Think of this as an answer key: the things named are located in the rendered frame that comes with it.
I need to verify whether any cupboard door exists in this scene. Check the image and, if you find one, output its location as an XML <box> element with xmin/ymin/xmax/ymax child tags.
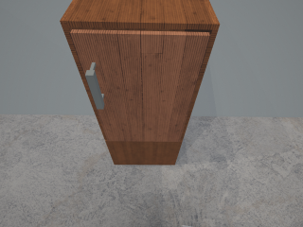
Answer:
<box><xmin>69</xmin><ymin>29</ymin><xmax>211</xmax><ymax>142</ymax></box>

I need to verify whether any handle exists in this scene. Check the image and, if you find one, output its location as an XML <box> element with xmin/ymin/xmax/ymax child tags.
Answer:
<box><xmin>85</xmin><ymin>62</ymin><xmax>105</xmax><ymax>110</ymax></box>

